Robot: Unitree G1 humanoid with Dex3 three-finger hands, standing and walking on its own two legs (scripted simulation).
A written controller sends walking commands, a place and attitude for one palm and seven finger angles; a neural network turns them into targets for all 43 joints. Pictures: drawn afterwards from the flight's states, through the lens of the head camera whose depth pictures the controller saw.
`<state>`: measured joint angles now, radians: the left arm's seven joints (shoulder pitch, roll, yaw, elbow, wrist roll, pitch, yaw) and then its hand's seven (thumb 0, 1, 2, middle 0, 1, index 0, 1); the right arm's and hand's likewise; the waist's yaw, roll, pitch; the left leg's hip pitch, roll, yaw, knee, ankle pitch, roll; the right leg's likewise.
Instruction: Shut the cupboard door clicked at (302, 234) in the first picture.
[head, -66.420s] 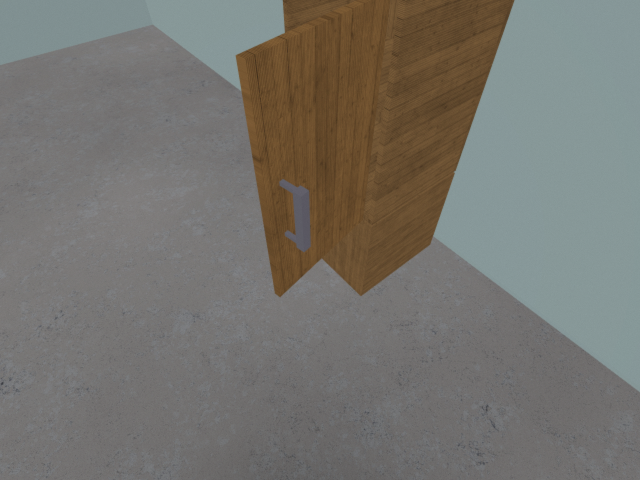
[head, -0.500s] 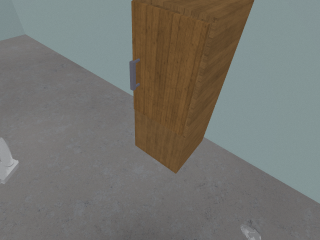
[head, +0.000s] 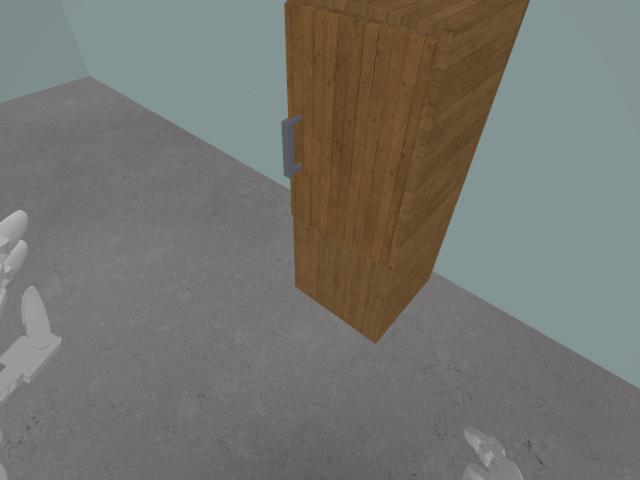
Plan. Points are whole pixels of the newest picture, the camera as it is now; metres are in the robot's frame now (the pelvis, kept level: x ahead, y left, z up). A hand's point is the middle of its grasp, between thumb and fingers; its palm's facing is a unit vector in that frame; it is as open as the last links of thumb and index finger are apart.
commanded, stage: stop stepping back and stand still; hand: left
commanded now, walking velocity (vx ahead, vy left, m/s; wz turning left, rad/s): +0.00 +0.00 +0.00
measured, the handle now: (293, 146) +0.90 +0.11 -0.07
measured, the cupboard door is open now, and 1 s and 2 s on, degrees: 2 2 2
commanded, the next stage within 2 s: let the arm hang, fingers relaxed in 0.96 s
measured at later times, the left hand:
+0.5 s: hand (24, 316) +0.22 +0.29 +0.17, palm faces +0.40 -0.79 -0.46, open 7.4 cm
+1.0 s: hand (2, 335) +0.20 +0.30 +0.16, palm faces +0.44 -0.78 -0.44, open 7.4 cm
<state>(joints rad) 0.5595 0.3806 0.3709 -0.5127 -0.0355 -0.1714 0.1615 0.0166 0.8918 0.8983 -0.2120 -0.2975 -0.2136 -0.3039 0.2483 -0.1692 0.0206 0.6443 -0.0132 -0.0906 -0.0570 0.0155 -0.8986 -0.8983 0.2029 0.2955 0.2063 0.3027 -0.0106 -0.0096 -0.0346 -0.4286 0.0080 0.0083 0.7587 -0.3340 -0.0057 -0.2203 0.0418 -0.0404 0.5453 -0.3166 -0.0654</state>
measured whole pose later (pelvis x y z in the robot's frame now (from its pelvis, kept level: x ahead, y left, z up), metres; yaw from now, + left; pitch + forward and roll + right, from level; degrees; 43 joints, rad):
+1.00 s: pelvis +0.01 +0.04 +0.01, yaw +0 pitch +1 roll -1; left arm 0.55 0.39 0.39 -0.43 -0.05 -0.17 0.16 0.01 0.89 0.90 -0.21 -0.30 -0.21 -0.30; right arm 0.24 -0.20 0.02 0.62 0.01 -0.07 -0.09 0.02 -0.90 -0.90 0.20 0.30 0.21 0.30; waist 0.00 0.02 -0.03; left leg -0.29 0.01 0.04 0.46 -0.17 0.03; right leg -0.17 0.01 -0.03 0.40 -0.25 0.00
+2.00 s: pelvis +0.00 +0.04 +0.01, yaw +0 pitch -2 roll +0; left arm 0.29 0.14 0.01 1.12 0.02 0.00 0.02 0.00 0.91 0.90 -0.20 -0.30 -0.20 -0.30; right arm 0.29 -0.15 0.00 1.11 -0.02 0.01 -0.03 0.01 -0.91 -0.90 0.20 0.29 0.20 0.30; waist -0.01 0.01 0.01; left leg -0.25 -0.01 0.05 0.41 -0.14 0.04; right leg -0.15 -0.01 -0.02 0.43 -0.25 0.00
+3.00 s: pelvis +0.01 +0.03 +0.01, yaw +4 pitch -1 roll -1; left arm 0.24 0.17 0.03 1.09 0.01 0.01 0.02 0.00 0.91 0.90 -0.20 -0.30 -0.20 -0.30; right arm 0.25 -0.18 -0.01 1.09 -0.02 0.03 -0.02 0.01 -0.90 -0.90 0.20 0.29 0.20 0.30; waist -0.01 0.01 0.06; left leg -0.26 -0.01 0.00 0.48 -0.19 0.02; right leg -0.12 0.00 -0.08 0.45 -0.30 -0.02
